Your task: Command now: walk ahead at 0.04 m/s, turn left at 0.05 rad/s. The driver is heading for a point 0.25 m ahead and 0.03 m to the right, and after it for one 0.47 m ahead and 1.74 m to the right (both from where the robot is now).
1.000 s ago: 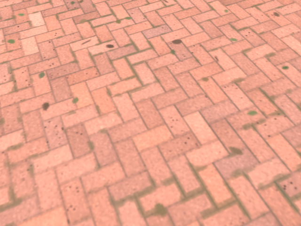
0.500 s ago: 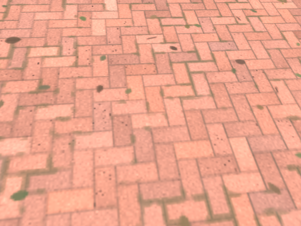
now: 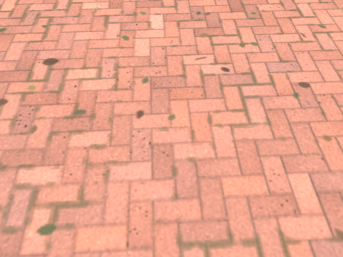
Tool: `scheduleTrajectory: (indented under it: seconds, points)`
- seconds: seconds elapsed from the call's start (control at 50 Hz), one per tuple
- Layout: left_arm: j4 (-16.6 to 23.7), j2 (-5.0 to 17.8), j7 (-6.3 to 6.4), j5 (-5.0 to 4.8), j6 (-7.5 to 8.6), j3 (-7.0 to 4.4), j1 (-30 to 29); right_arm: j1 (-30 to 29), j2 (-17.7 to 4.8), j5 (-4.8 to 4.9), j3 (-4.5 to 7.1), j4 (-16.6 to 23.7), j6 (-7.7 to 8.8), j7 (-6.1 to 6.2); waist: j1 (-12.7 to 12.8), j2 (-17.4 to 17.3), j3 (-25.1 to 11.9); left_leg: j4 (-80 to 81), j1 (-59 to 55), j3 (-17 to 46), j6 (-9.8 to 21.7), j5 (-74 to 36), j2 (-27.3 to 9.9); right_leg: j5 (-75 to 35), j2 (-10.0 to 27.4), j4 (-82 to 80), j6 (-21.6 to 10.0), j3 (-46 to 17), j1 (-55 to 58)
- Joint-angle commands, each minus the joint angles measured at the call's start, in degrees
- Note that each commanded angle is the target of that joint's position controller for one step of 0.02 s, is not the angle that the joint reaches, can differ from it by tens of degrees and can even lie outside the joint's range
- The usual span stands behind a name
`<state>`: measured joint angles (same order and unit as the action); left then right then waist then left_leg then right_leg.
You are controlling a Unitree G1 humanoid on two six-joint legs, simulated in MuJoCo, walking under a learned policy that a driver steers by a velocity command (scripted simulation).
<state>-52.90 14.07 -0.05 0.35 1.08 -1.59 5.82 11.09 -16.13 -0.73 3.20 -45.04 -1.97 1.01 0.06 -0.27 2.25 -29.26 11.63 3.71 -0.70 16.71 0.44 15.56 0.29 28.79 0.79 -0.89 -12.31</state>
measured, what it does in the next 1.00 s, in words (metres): stands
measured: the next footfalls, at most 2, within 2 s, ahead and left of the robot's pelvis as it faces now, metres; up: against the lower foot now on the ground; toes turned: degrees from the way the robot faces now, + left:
right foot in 1.62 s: +0.16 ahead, -0.16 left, +0.00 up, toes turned -10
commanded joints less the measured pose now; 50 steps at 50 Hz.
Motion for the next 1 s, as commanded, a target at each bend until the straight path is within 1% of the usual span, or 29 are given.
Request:
scheduleTrajectory:
  seconds: [0.02, 0.06, 0.14, 0.28, 0.46, 0.7, 1.0]
  points:
    - [1.71, 6.9, 0.5, -0.12, -0.1, -1.31, -1.17, -0.41, -5.33, -0.23, 1.08, 2.07, 1.44, -0.03, 0.68, -2.62, -2.31, 5.22, 1.01, 2.85, 2.27, -5.28, -2.65, -2.47, 1.69, -3.02, -1.8, -1.19, 0.68]
    - [1.0, 7.04, 0.76, 0.02, -0.27, -1.26, -1.33, -0.39, -5.25, -0.3, 0.83, 1.56, 2.07, 0.16, 0.83, -2.79, -1.04, 5.43, 2.41, 2.97, 2.05, -6.03, -2.65, -4.6, 1.79, -2.82, -1.71, -1.41, 0.88]
    - [-1.15, 7.39, 0.98, -0.12, -0.2, -1.3, -0.69, 0.77, -5.47, -0.04, 0.63, 0.08, 2.86, 0.4, 0.67, -1.44, -1.95, 4.37, 1.03, 2.39, 1.73, -10.96, -2.39, -9.1, 1.91, -2.43, -1.25, -1.54, 1.98]
    - [-4.6, 7.4, 1.31, -0.31, -0.69, -1.23, 0.16, 1.63, -4.73, 0.19, 0.12, -2.48, 2.92, 0.53, 0.57, -0.17, -2.01, 4.29, -0.11, 1.75, 1.96, -12.7, -2.1, -9.89, 1.65, -2.86, -0.68, -1.41, 2.37]
    - [-7.64, 7.28, 1.89, -0.34, -0.95, -1.05, 1.73, 2.01, -4.04, 0.31, -0.37, -5.68, 2.84, 0.66, 0.67, -0.25, -1.42, 4.95, -0.18, 0.9, 1.89, -11.97, -1.63, -9.44, 1.48, -3.42, -0.46, -1.28, 2.15]
    - [-9.61, 6.38, 2.3, -0.3, -1.04, -0.68, 4.09, 2.89, -3.55, 0.47, -0.96, -9.42, 2.8, 0.89, 0.67, -0.19, -0.45, 5.78, 0.7, 0.18, 1.7, -9.5, -1.17, -8.16, 1.17, -4.0, -0.41, -1.0, 1.53]
    - [-10.26, 4.76, 2.52, -0.31, -0.96, -0.12, 7.48, 5.11, -2.22, 0.61, -1.59, -13.07, 2.77, 1.12, 0.45, 0.2, 0.29, 5.99, 1.55, -0.56, 1.45, -7.88, -0.74, -7.17, 0.82, -4.28, -0.58, -0.72, 0.64]
Velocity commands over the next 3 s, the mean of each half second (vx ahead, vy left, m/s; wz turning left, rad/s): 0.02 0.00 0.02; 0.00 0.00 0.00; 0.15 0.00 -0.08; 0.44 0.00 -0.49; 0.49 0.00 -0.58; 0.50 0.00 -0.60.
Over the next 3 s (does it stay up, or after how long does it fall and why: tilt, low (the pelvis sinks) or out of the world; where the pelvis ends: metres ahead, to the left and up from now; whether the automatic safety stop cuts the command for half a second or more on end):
stays up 0.74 -0.46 0.00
